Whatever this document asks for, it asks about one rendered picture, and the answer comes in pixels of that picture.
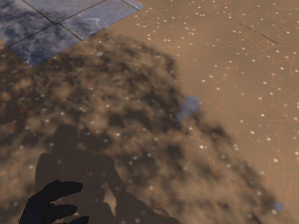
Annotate left robot hand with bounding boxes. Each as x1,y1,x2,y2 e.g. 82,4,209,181
18,180,89,224

